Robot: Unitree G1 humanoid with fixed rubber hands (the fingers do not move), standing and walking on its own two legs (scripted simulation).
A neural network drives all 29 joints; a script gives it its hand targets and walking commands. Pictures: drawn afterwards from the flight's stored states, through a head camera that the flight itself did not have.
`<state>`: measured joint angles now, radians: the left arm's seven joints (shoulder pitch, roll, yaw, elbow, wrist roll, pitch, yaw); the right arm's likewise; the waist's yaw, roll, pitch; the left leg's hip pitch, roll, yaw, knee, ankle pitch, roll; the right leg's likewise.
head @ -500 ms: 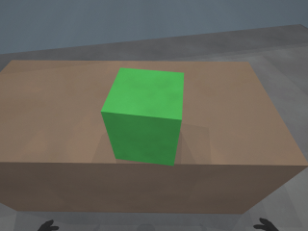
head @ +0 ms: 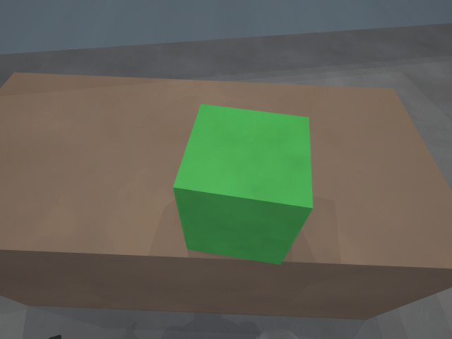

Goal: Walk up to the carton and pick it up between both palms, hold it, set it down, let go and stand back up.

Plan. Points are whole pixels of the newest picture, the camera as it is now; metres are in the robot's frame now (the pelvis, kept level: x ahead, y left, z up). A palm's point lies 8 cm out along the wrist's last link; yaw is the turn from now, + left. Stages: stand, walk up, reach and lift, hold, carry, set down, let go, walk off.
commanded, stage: walk up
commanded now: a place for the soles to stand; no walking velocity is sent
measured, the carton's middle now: (242, 188) +0.39 -0.02 +0.00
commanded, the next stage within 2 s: none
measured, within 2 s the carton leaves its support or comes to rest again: neither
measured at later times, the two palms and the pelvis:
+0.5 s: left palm (81, 334) +0.15 +0.27 -0.11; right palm out of the picture +0.10 -0.36 -0.12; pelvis +0.03 -0.04 -0.01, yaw -2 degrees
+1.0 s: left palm (80, 335) +0.15 +0.27 -0.10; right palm out of the picture +0.12 -0.36 -0.11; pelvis +0.02 -0.04 +0.00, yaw -2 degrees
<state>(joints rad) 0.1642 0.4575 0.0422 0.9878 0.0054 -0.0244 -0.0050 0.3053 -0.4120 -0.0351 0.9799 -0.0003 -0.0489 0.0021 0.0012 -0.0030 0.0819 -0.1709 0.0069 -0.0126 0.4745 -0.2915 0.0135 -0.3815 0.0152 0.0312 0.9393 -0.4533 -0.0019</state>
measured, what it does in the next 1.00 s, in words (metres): steps on the spot: right foot, then left foot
